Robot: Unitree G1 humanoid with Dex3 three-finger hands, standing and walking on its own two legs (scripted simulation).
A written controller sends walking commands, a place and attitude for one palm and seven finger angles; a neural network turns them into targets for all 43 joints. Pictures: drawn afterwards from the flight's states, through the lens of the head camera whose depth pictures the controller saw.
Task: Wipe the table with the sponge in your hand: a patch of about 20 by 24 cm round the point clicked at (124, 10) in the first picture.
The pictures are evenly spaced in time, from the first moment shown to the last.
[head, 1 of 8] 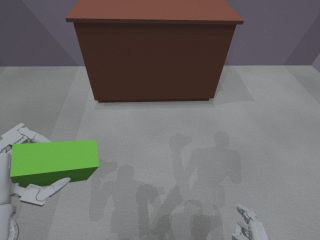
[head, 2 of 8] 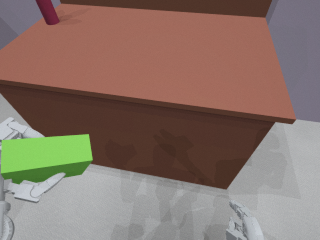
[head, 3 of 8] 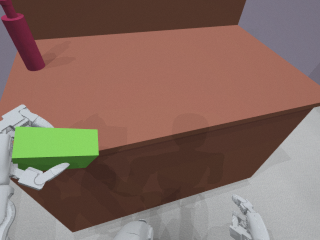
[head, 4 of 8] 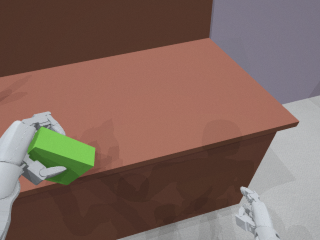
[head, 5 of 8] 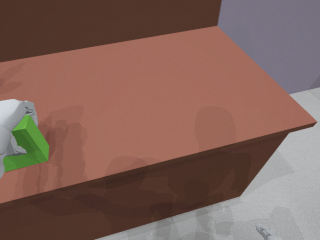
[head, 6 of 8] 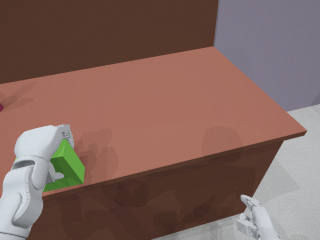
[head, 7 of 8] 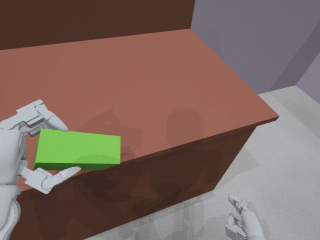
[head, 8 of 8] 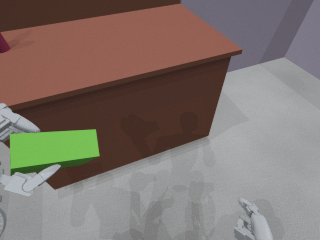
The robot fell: no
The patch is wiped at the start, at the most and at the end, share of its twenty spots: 0.00 0.85 0.85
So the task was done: no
